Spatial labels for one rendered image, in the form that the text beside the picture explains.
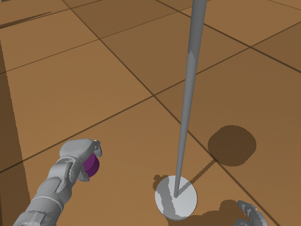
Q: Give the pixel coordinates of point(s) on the floor lamp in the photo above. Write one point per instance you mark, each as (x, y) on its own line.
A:
(175, 196)

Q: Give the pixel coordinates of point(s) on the left robot hand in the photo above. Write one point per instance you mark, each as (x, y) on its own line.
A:
(81, 149)

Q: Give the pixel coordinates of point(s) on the left robot arm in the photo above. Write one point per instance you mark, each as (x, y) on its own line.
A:
(48, 203)

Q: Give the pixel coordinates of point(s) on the right robot hand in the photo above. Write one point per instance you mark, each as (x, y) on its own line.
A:
(255, 218)

